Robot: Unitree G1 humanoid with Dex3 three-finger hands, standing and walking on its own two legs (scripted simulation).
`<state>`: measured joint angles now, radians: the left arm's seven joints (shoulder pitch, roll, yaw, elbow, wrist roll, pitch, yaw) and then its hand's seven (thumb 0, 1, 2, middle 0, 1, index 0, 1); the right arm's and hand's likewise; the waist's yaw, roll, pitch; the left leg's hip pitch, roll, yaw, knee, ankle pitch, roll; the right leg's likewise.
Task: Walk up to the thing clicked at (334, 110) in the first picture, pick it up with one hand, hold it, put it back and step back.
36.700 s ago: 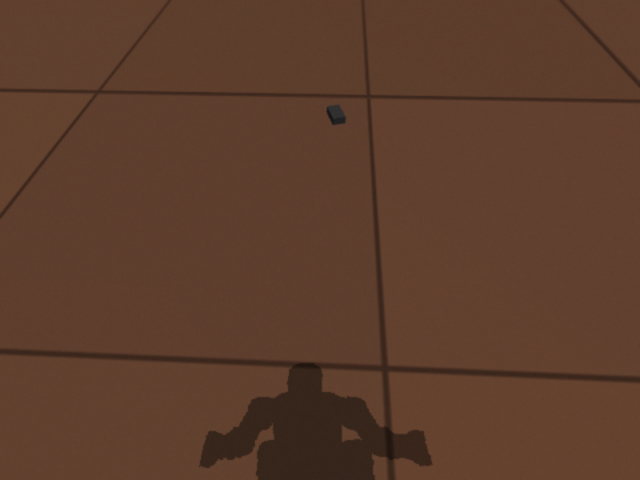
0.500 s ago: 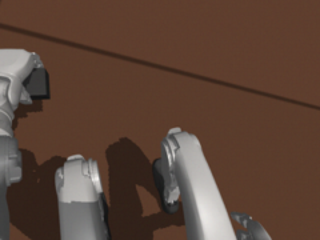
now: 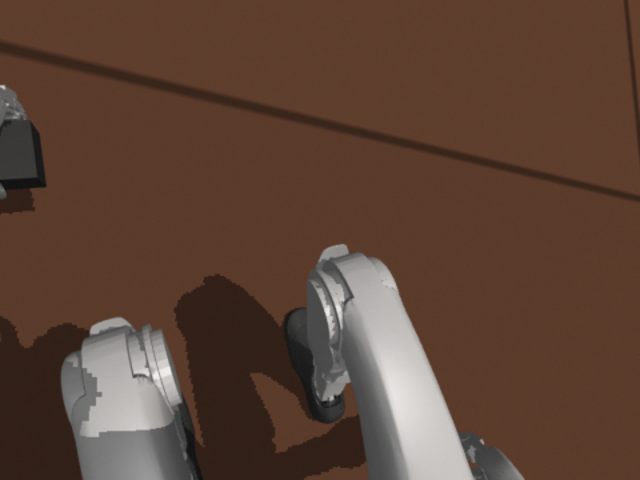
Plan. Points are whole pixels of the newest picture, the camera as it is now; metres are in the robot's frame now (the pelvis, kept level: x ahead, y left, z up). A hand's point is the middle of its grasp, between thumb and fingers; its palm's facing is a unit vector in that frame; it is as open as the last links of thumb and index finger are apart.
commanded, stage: crouch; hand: left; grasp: from above
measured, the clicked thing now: out of the picture +0.54 +0.27 -0.20
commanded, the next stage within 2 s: lower in 0.16 s
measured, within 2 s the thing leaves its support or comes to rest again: neither
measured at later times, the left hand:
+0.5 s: hand out of the picture +0.53 +0.25 -0.19, palm faces -0.49 -0.01 -0.87, open 9.7 cm
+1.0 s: hand (12, 171) +0.54 +0.24 -0.24, palm faces -0.49 -0.02 -0.87, open 9.7 cm
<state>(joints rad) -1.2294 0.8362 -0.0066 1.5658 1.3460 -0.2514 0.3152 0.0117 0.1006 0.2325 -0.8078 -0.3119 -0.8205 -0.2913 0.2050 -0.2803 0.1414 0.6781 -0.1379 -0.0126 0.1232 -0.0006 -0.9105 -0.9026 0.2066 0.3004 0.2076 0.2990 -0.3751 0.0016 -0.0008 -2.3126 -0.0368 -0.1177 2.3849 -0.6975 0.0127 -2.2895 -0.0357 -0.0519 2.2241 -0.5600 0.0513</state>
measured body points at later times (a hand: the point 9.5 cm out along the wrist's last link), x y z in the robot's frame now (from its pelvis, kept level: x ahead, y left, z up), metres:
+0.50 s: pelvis +0.00 +0.00 -0.01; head +0.28 +0.08 +0.33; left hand +0.55 +0.25 -0.14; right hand +0.00 -0.27 -0.08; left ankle +0.07 +0.11 -0.31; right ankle +0.13 -0.14 -0.31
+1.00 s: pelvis +0.00 +0.01 -0.02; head +0.30 +0.09 +0.30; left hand +0.56 +0.24 -0.19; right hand +0.00 -0.25 -0.07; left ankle +0.07 +0.11 -0.31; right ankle +0.13 -0.14 -0.31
